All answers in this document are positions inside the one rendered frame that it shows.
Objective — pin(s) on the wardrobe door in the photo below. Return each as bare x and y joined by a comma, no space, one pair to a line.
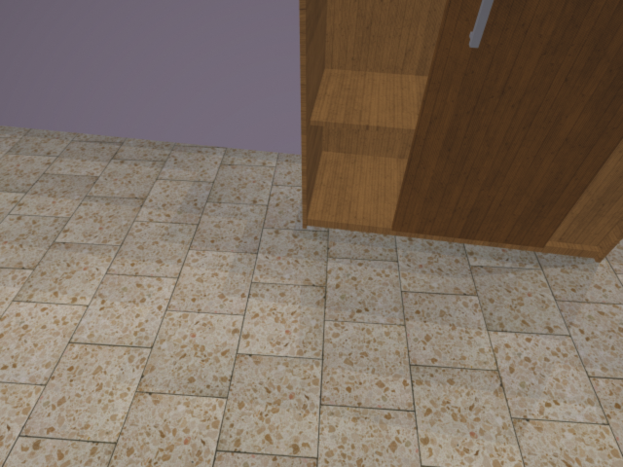
511,134
599,209

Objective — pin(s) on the handle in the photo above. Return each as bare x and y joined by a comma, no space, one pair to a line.
481,20

